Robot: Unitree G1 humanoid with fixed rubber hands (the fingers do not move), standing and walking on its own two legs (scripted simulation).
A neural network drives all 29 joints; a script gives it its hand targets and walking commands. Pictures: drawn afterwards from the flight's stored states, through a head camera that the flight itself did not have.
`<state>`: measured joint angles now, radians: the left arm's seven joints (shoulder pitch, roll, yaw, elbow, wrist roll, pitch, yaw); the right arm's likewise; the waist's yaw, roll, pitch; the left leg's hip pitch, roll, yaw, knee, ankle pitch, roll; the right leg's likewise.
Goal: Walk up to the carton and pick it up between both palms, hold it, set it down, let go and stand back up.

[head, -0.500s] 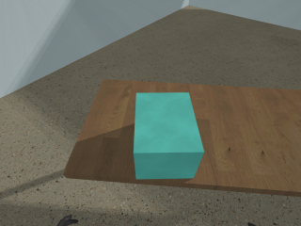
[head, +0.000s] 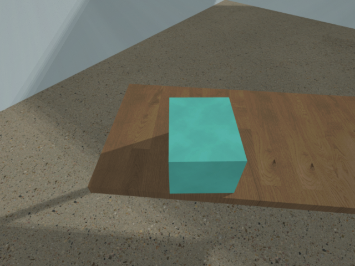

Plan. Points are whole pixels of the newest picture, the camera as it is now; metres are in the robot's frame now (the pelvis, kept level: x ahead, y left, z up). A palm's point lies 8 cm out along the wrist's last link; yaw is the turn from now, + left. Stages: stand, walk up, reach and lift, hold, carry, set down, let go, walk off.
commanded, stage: stand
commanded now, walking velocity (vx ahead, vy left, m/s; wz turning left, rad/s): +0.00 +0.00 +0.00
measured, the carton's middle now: (200, 143) +0.48 -0.04 -0.05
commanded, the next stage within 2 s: none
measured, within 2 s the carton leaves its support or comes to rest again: neither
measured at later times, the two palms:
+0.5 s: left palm out of the picture +0.01 +0.28 -0.12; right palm out of the picture +0.05 -0.30 -0.12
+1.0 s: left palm out of the picture +0.08 +0.29 -0.12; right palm out of the picture +0.08 -0.28 -0.12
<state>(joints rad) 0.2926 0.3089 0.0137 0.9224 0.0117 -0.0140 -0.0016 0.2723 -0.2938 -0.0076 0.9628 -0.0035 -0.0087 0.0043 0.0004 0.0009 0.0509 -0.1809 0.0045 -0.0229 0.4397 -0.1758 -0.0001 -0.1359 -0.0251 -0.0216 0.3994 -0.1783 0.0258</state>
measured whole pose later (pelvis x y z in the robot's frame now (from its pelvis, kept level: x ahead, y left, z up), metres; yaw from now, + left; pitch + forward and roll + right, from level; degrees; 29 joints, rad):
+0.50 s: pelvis -0.01 -0.01 +0.00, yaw +1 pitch -2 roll -1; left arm 0.32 0.33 0.02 0.95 0.01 -0.03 0.00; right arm 0.25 -0.32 -0.03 0.97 -0.01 -0.01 0.01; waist 0.01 0.00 0.04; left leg -0.26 0.02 -0.04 0.47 -0.17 -0.01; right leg -0.20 -0.01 -0.04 0.42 -0.17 0.01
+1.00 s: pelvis +0.03 +0.00 +0.00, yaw +0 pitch -4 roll +0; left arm 0.22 0.33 0.01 1.01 0.00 -0.02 0.01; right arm 0.20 -0.30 0.00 1.02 0.00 -0.01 -0.01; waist 0.00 0.00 0.06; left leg -0.14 0.00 -0.02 0.40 -0.19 0.00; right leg -0.11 -0.03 -0.01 0.37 -0.20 0.03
